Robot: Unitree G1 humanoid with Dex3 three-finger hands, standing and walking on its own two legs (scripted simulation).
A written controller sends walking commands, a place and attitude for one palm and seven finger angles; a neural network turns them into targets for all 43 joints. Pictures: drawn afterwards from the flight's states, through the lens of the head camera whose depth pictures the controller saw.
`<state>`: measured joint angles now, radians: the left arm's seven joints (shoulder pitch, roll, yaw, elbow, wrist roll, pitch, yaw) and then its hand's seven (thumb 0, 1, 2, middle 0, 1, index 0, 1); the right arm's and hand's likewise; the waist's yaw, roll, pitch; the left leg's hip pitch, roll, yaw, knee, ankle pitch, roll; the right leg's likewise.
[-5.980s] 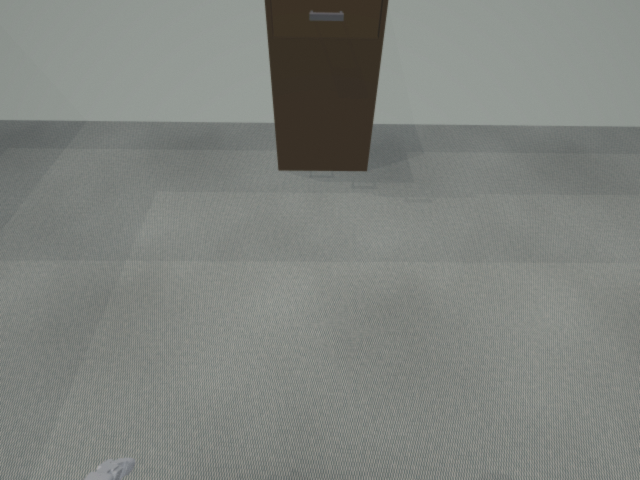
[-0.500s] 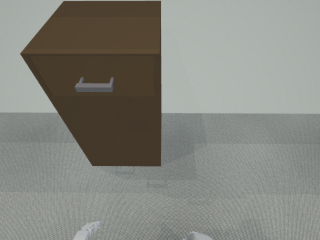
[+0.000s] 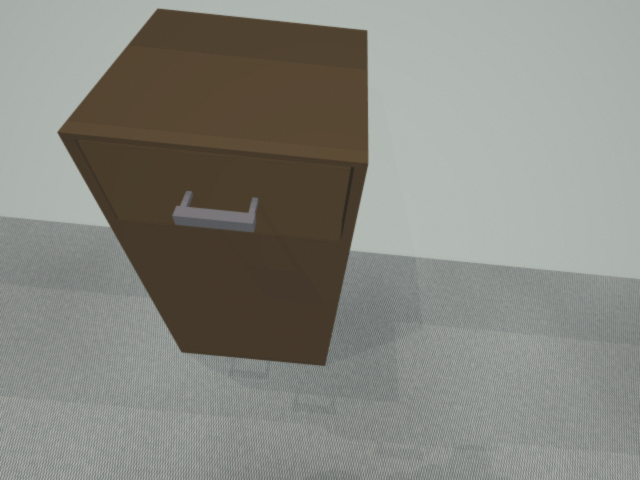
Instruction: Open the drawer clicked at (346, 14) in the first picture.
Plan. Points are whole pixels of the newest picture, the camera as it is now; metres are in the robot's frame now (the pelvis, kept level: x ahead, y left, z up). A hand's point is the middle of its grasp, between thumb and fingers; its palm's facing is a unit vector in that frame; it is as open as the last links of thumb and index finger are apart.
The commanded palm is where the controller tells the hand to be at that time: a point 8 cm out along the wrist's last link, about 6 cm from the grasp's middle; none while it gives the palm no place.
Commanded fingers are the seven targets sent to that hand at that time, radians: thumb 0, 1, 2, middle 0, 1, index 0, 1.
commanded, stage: come to a stop and stand still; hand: left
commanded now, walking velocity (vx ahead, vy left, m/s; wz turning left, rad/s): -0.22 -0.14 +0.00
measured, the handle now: (218, 209) +0.50 +0.22 -0.02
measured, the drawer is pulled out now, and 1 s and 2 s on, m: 0.00 0.00 0.00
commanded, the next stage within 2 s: look again from close up in 1.32 s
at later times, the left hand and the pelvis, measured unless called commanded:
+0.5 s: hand out of the picture +0.01 +0.11 -0.14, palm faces +0.03 -0.96 -0.27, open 7.3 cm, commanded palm none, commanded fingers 0.00 0.90 0.90 -0.20 -0.30 -0.20 -0.30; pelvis -0.04 -0.08 +0.01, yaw -1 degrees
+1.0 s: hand out of the picture -0.04 +0.17 -0.18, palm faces +0.06 -0.98 -0.20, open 7.4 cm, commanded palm none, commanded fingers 0.00 0.90 0.90 -0.20 -0.30 -0.20 -0.30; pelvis -0.03 -0.01 +0.00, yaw -1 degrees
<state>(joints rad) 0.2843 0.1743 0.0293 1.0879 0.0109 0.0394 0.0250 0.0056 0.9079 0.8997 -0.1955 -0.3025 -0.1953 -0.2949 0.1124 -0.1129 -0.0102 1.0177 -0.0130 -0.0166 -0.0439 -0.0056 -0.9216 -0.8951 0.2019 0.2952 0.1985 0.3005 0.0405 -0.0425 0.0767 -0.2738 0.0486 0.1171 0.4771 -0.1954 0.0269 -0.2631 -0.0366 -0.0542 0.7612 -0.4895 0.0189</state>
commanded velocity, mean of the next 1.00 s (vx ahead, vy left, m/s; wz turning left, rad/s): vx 0.03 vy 0.08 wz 0.00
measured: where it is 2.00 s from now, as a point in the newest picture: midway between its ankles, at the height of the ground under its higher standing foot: outside the picture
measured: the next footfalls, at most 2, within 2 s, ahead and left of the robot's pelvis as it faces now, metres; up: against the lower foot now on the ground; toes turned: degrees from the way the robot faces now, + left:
right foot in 0.26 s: +0.00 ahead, -0.12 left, +0.00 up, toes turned +4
left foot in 0.82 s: -0.02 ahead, +0.10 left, +0.00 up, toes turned +2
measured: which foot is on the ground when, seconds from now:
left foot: down 0.00-0.26, up 0.28-0.80, down 0.82-1.00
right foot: up 0.00-0.24, down 0.26-1.00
